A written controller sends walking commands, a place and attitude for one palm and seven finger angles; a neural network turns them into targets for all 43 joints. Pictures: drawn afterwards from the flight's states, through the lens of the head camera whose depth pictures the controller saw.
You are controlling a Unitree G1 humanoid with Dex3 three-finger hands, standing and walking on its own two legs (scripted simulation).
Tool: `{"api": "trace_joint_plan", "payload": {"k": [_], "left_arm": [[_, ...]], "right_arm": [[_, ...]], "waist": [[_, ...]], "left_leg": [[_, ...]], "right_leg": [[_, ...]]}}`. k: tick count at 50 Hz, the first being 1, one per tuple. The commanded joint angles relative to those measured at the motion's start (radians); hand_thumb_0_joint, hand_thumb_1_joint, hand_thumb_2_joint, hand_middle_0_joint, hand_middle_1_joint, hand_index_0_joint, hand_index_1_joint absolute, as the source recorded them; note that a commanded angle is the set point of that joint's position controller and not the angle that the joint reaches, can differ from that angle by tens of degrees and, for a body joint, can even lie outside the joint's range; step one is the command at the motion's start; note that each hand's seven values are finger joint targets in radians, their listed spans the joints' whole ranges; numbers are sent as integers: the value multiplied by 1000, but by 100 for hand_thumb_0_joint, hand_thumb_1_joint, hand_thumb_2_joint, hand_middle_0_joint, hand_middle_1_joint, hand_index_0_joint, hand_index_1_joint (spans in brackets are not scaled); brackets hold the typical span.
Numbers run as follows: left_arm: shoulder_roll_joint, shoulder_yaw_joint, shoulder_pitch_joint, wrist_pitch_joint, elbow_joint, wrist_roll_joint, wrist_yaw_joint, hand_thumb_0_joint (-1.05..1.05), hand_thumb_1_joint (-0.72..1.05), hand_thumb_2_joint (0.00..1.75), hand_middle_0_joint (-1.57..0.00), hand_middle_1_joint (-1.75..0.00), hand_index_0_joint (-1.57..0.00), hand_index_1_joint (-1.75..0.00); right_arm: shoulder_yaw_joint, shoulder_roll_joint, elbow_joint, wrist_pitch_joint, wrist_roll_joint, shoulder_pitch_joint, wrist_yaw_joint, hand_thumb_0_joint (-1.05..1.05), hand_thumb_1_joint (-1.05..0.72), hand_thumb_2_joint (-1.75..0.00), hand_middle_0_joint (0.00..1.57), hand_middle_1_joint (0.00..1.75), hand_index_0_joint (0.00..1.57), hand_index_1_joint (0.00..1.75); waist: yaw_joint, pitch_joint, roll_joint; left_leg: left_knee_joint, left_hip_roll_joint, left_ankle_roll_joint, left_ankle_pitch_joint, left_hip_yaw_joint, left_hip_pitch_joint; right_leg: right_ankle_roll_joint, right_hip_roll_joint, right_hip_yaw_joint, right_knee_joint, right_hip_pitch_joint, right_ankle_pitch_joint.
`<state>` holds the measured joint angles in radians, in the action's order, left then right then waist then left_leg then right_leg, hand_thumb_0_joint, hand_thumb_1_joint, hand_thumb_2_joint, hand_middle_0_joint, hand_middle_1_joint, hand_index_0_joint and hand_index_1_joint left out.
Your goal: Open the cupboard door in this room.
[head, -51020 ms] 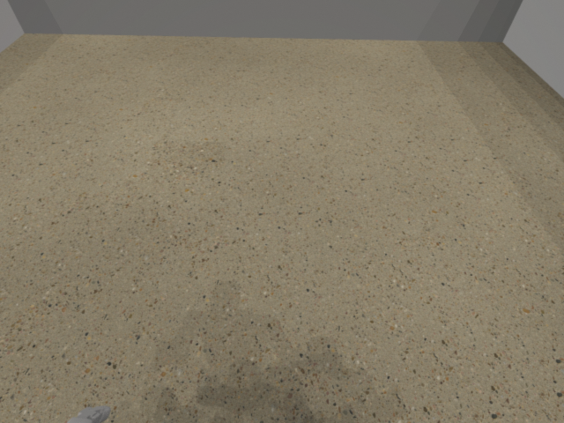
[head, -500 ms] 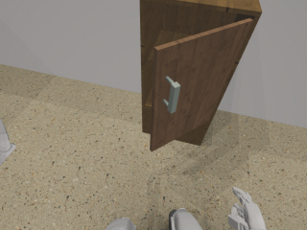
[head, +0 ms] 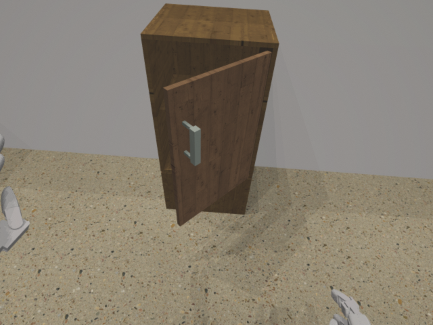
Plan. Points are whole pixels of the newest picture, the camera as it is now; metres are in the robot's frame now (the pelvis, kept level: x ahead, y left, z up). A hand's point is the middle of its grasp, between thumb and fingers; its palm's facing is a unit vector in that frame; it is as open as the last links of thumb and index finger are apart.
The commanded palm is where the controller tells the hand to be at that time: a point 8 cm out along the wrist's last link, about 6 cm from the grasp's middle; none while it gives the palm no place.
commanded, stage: stop stepping back and stand still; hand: left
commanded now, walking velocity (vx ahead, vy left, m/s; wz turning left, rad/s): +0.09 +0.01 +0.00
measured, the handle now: (190, 143) +0.60 +0.08 +0.00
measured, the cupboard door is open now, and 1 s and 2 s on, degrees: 46 46 46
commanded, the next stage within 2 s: let the arm hang, fingers relaxed in 0.46 s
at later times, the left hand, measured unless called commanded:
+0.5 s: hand (55, 223) +0.21 +0.23 +0.17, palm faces +0.34 -0.81 -0.47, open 7.4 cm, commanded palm +0.15 +0.28 +0.19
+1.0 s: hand out of the picture -0.10 +0.17 -0.17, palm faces +0.01 -0.99 -0.11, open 7.3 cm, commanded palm none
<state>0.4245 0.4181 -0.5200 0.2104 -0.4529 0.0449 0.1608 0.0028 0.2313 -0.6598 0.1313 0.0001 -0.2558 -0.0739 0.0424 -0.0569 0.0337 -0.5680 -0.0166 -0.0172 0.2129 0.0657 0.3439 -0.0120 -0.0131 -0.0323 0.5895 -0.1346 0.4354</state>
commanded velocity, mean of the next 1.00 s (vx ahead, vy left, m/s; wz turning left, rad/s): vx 0.00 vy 0.00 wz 0.00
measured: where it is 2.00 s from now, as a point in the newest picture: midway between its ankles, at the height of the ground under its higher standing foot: outside the picture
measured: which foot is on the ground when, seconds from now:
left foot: down 0.00-1.00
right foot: down 0.00-1.00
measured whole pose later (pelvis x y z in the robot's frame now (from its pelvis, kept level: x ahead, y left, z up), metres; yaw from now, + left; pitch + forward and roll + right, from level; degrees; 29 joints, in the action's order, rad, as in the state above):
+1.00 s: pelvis -0.04 +0.01 +0.01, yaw +0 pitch -1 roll -1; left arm 0.17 -0.02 -0.35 -0.04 1.13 -0.01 0.00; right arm -0.01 0.22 -1.09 -0.04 -0.02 -0.25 -0.01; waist 0.00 0.08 0.04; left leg -0.44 0.00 -0.02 0.13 0.01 0.29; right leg -0.01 -0.02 0.03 0.42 -0.13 0.27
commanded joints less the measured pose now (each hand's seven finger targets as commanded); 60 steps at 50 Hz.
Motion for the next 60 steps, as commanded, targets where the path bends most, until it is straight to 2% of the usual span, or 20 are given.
{"api": "trace_joint_plan", "payload": {"k": [1, 4, 5, 6, 7, 9, 11, 13, 15, 19, 22, 27, 28, 29, 30, 34, 41, 48, 50, 60], "left_arm": [[186, 142, 43, 51, -208, -6, 19, 0, 90, 90, -20, -30, -20, -30], [189, 146, 1, 49, -213, -11, 18, 0, 90, 90, -20, -30, -20, -30], [181, 143, -27, 49, -204, -8, 16, 0, 90, 90, -20, -30, -20, -30], [186, 144, -38, 49, -212, -4, 12, 0, 90, 90, -20, -30, -20, -30], [196, 148, -9, 48, -230, -5, 16, 0, 90, 90, -20, -30, -20, -30], [189, 137, 69, 70, -223, -11, 23, 0, 90, 90, -20, -30, -20, -30], [165, 121, 84, 78, -158, -23, 26, 0, 90, 90, -20, -30, -20, -30], [155, 108, 105, 75, -140, -19, 23, 0, 90, 90, -20, -30, -20, -30], [150, 96, 79, 70, -138, -11, 15, 0, 90, 90, -20, -30, -20, -30], [182, 127, 45, 63, -200, -19, 4, 0, 90, 90, -20, -30, -20, -30], [176, 139, -27, 59, -220, -10, 2, 0, 90, 90, -20, -30, -20, -30], [174, 153, -68, 50, -182, 4, 4, 0, 90, 90, -20, -30, -20, -30], [-9, -309, 68, -110, 581, -94, -141, 0, 90, 90, -20, -30, -20, -30], [-37, -302, 61, -180, 606, -86, -160, 0, 90, 90, -20, -30, -20, -30], [-44, -309, 96, -191, 645, -82, -162, 0, 90, 90, -20, -30, -20, -30], [13, -328, 237, -189, 888, -81, -165, 0, 90, 90, -20, -30, -20, -30], [-2, -381, 293, -209, 1301, -61, -149, 0, 90, 90, -20, -30, -20, -30], [-81, -391, 190, -207, 1525, -54, -145, 0, 90, 90, -20, -30, -20, -30], [-100, -392, 173, -207, 1555, -56, -142, 0, 90, 90, -20, -30, -20, -30], [-132, -393, 118, -215, 1604, -59, -130, 0, 90, 90, -20, -30, -20, -30]], "right_arm": [[25, 108, 169, 57, -11, 144, -29, 0, -90, -90, 20, 30, 20, 30], [38, 113, 174, 56, -13, 131, -26, 0, -90, -90, 20, 30, 20, 30], [43, 102, 180, 54, -14, 125, -21, 0, -90, -90, 20, 30, 20, 30], [48, 93, 182, 50, -13, 122, -11, 0, -90, -90, 20, 30, 20, 30], [47, 98, 167, 50, -9, 113, -3, 0, -90, -90, 20, 30, 20, 30], [38, 97, 141, 63, -4, 92, 6, 0, -90, -90, 20, 30, 20, 30], [26, 78, 133, 72, -3, 85, -3, 0, -90, -90, 20, 30, 20, 30], [31, 89, 127, 79, -6, 93, -13, 0, -90, -90, 20, 30, 20, 30], [47, 115, 141, 78, 5, 103, -18, 0, -90, -90, 20, 30, 20, 30], [34, 100, 158, 61, 1, 112, -6, 0, -90, -90, 20, 30, 20, 30], [31, 90, 178, 52, 4, 117, 1, 0, -90, -90, 20, 30, 20, 30], [28, 85, 187, 31, 0, 126, -4, 0, -90, -90, 20, 30, 20, 30], [73, 261, -59, 52, 4, 192, 80, 0, -90, -90, 20, 30, 20, 30], [84, 217, -68, 2, 1, 123, 75, 0, -90, -90, 20, 30, 20, 30], [70, 213, -69, -27, -2, 95, 73, 0, -90, -90, 20, 30, 20, 30], [43, 217, -94, -79, -21, 151, 74, 0, -90, -90, 20, 30, 20, 30], [16, 177, -247, -129, -27, 145, 65, 0, -90, -90, 20, 30, 20, 30], [18, 121, -376, -134, -17, 51, 43, 0, -90, -90, 20, 30, 20, 30], [23, 112, -394, -135, -15, 24, 39, 0, -90, -90, 20, 30, 20, 30], [34, 76, -439, -143, -19, -32, 36, 0, -90, -90, 20, 30, 20, 30]], "waist": [[-23, 84, -290], [-35, 51, -162], [-30, 32, -49], [-31, 37, 90], [-41, 77, 148], [-25, 35, 62], [-19, 20, 18], [-23, -25, -43], [-41, -46, -58], [-35, -87, -99], [-36, -99, -46], [-32, -61, -69], [-4, 20, -120], [-20, -44, -91], [-29, -52, -58], [-41, 5, 159], [-36, 58, -142], [-34, 59, -161], [-31, 68, -100], [-40, 145, -70]], "left_leg": [[442, -214, -81, 520, -350, 42], [296, -126, -38, 409, -173, 107], [124, -48, -7, 294, -93, 80], [-104, -3, 14, 158, -41, 72], [-272, 8, 22, 105, -46, 134], [-308, -17, 28, 141, -76, 183], [-78, -25, 9, 78, -42, 63], [99, -9, -8, -184, -36, -151], [100, -94, -39, -367, -105, -274], [39, -72, -21, -546, -63, -237], [60, -62, -10, -438, -56, -205], [100, -61, -2, -283, -63, -194], [-18, -94, -15, -372, -110, -95], [15, -104, -8, -371, -102, -141], [37, -125, -32, -304, -147, -89], [55, -89, -41, -143, -184, -48], [208, -78, -22, -17, -195, -106], [246, -75, -18, 59, -186, -149], [243, -81, -22, 40, -185, -161], [312, -92, -31, 168, -225, -102]], "right_leg": [[-4, -30, 93, 68, -132, 53], [-29, -4, 54, -146, 3, 20], [-68, 60, -79, -251, -44, 86], [-124, 192, -302, -376, -127, 187], [-172, 284, -415, -428, -145, 66], [-174, 282, -289, -302, -10, -453], [-125, 232, -166, -182, 19, -708], [-37, 140, -80, -130, -36, -647], [32, 69, -50, -120, -107, -507], [17, 60, -37, -116, -29, -713], [7, 62, -50, -156, -3, -659], [1, 59, -69, -225, -60, -498], [-18, 127, -19, -75, -172, -577], [-15, 110, -62, -95, -170, -531], [-17, 86, -22, -75, -154, -386], [-41, 104, -67, -158, -155, -233], [-39, 90, -68, -230, -100, -124], [-46, 92, -49, -281, -79, -130], [-45, 94, -34, -287, -83, -138], [-39, 80, -10, -259, -111, -76]]}}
